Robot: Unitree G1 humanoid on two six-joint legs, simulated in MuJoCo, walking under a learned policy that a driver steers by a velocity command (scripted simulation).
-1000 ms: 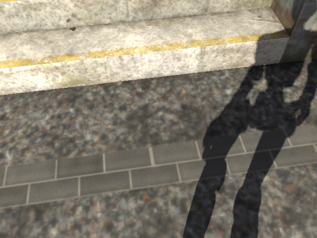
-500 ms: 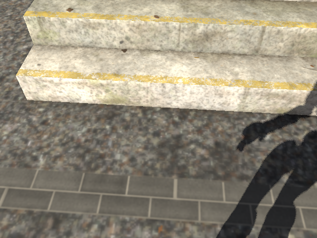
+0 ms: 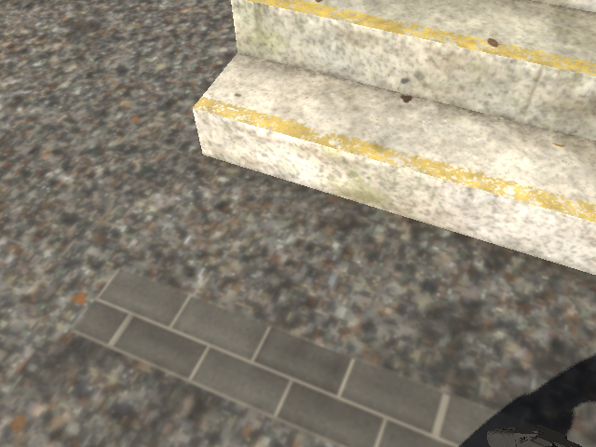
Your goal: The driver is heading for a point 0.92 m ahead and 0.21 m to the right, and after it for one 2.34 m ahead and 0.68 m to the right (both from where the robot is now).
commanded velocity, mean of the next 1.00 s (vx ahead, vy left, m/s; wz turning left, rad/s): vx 0.48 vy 0.00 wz -0.36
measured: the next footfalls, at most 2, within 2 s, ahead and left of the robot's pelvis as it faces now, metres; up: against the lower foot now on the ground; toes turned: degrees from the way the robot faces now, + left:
left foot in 0.02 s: +0.15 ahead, +0.09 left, +0.00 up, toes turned +3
right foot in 0.58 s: +0.44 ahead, -0.07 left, +0.00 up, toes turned -15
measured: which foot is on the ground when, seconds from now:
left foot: up 0.00-0.00, down 0.02-0.58, up 0.60-1.00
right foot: down 0.00-0.04, up 0.06-0.56, down 0.58-1.00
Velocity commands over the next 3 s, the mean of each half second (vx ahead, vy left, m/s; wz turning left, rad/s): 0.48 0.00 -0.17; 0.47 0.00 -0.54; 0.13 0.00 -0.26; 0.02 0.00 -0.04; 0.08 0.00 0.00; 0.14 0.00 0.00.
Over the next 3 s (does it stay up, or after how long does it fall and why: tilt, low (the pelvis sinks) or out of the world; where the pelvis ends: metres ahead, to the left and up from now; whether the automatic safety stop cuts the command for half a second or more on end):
stays up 0.78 -0.13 0.01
